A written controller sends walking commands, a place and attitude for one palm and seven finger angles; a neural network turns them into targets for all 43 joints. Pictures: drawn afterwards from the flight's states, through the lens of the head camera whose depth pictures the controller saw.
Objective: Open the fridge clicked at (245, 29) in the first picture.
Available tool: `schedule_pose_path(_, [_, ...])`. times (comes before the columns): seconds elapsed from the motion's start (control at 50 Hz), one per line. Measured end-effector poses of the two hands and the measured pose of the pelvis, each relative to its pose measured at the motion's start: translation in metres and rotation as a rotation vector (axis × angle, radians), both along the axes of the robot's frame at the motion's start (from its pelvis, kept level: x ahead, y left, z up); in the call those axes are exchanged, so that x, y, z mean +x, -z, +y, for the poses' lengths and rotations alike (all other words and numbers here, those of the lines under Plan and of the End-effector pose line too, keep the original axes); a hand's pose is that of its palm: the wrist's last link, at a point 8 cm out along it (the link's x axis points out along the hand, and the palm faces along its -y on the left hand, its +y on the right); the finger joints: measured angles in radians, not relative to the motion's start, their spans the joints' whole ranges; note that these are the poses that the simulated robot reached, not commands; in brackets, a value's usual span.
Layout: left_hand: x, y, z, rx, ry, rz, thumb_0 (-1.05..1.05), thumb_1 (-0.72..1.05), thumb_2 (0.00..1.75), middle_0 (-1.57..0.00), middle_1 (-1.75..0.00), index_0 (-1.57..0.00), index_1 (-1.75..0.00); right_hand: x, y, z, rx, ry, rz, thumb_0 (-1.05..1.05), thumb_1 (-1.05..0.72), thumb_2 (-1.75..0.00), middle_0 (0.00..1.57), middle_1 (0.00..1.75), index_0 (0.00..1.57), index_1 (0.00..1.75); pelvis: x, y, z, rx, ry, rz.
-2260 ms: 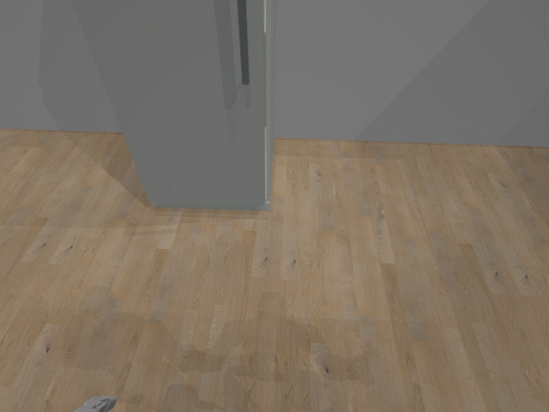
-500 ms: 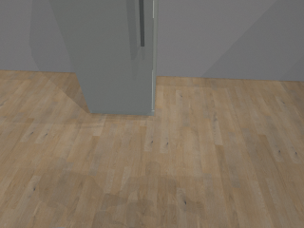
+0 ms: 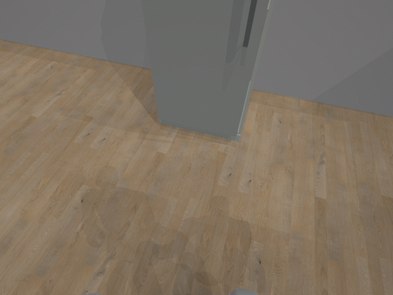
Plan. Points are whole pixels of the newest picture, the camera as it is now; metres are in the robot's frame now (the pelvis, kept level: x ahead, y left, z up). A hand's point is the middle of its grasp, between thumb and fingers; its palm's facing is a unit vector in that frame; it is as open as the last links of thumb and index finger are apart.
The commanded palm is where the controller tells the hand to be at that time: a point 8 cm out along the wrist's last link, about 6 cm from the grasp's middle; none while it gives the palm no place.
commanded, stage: walk to a spot facing it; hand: right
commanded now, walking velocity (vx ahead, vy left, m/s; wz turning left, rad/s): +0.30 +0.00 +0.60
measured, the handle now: out of the picture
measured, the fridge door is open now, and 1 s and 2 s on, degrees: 0 0 0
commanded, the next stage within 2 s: none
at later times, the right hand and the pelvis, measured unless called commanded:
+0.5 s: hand (291, 252) +0.25 -0.24 -0.17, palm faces -0.28 +0.94 -0.17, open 7.4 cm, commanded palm none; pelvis +0.11 -0.06 +0.00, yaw +19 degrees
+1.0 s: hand (236, 182) +0.45 -0.11 -0.17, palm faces -0.56 +0.79 -0.24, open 7.3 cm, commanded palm none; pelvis +0.28 +0.02 -0.01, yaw +37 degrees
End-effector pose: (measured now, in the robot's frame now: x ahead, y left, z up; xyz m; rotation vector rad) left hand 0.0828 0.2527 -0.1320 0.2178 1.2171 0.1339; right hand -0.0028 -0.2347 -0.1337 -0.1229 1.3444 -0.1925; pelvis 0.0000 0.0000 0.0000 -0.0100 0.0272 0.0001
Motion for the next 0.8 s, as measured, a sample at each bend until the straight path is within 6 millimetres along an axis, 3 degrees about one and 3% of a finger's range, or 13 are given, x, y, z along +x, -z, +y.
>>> schedule_pose_path(0.12, [0.014,-0.017,-0.012,0.042,-0.047,-0.071,0.01,0.91,0.90,-0.20,-0.30,-0.20,-0.30,0.018,0.005,-0.029,0.009,-0.043,0.003,0.00,-0.90,-0.90,0.21,0.30,0.20,0.30,0.013,-0.001,-0.023,0.015,-0.066,0.011])
schedule_pose_path(0.2, [0.024,-0.022,-0.031,0.078,-0.084,-0.151,0.01,0.91,0.90,-0.20,-0.30,-0.20,-0.30,0.043,0.019,-0.061,0.012,-0.083,0.003,0.00,-0.90,-0.90,0.21,0.30,0.20,0.30,0.026,0.007,-0.046,0.032,-0.118,0.005])
schedule_pose_path(0.3, [-0.003,-0.032,-0.055,0.085,-0.185,-0.131,0.00,0.91,0.90,-0.20,-0.30,-0.20,-0.30,0.111,0.015,-0.086,0.015,-0.185,-0.035,0.01,-0.91,-0.90,0.20,0.30,0.19,0.30,0.050,-0.001,-0.062,0.051,-0.195,-0.017])
schedule_pose_path(0.4, [-0.047,-0.027,-0.082,0.067,-0.312,0.005,0.00,0.91,0.90,-0.21,-0.30,-0.20,-0.30,0.191,0.007,-0.085,0.015,-0.280,-0.117,0.01,-0.91,-0.90,0.20,0.30,0.19,0.30,0.078,-0.006,-0.068,0.065,-0.265,-0.021])
schedule_pose_path(0.52, [-0.101,-0.016,-0.122,0.004,-0.484,0.208,0.00,0.91,0.90,-0.20,-0.30,-0.20,-0.30,0.275,0.012,-0.046,0.051,-0.409,-0.135,0.01,-0.91,-0.90,0.20,0.30,0.19,0.29,0.115,-0.001,-0.063,0.064,-0.349,-0.021])
schedule_pose_path(0.64, [-0.131,-0.012,-0.161,-0.086,-0.647,0.405,0.00,0.91,0.90,-0.20,-0.30,-0.20,-0.30,0.359,0.024,0.034,0.119,-0.574,-0.152,0.01,-0.91,-0.90,0.20,0.30,0.19,0.29,0.156,0.011,-0.042,0.060,-0.429,-0.014])
schedule_pose_path(0.7, [-0.131,-0.008,-0.168,-0.134,-0.720,0.477,0.00,0.91,0.90,-0.20,-0.30,-0.20,-0.30,0.400,0.030,0.078,0.144,-0.645,-0.197,0.01,-0.91,-0.90,0.20,0.30,0.19,0.30,0.180,0.021,-0.023,0.051,-0.469,-0.019])
schedule_pose_path(0.74, [-0.122,0.000,-0.163,-0.162,-0.751,0.497,0.01,0.91,0.90,-0.21,-0.30,-0.20,-0.30,0.422,0.035,0.099,0.150,-0.660,-0.250,0.00,-0.91,-0.90,0.20,0.30,0.19,0.30,0.196,0.031,-0.007,0.022,-0.482,-0.025])
schedule_pose_path(0.8, [-0.085,0.013,-0.133,-0.147,-0.765,0.428,0.01,0.91,0.90,-0.21,-0.30,-0.20,-0.30,0.437,0.033,0.109,0.132,-0.664,-0.252,0.00,-0.91,-0.90,0.20,0.30,0.20,0.30,0.213,0.030,0.004,0.041,-0.515,-0.043])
